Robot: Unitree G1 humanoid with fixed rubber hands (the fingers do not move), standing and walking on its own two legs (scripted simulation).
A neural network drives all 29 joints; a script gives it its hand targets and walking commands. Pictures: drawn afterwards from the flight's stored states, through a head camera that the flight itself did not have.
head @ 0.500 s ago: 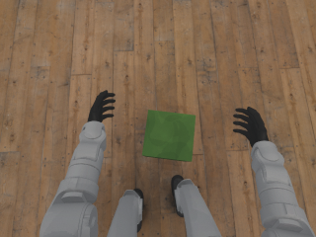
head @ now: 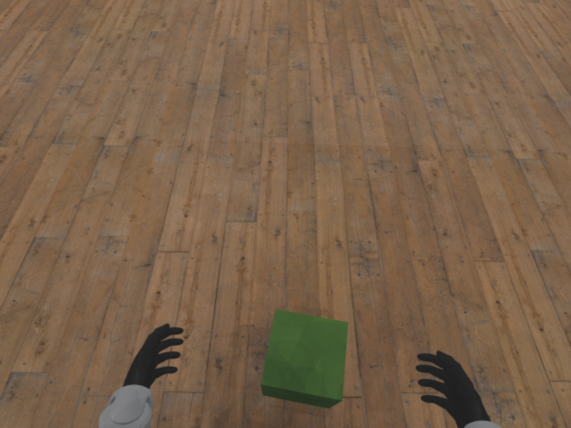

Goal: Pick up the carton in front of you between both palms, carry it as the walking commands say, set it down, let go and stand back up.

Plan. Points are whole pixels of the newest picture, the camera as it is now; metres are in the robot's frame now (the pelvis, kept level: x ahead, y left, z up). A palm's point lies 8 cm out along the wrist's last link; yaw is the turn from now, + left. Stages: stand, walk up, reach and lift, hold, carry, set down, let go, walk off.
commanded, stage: let go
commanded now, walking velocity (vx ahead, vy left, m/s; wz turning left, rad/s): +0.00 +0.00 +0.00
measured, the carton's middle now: (303, 360) +0.33 -0.06 -0.65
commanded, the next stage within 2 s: stand in 0.54 s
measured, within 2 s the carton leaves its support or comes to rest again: neither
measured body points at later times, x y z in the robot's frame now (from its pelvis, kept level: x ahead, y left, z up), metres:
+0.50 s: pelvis +0.00 +0.03 +0.00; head +0.01 +0.03 +0.45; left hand +0.17 +0.26 -0.08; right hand +0.17 -0.22 -0.07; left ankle -0.05 +0.13 -0.74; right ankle +0.00 -0.11 -0.74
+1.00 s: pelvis +0.00 -0.01 +0.00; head +0.01 -0.03 +0.45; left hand +0.13 +0.29 -0.09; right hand +0.15 -0.29 -0.11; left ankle -0.05 +0.13 -0.74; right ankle +0.00 -0.11 -0.74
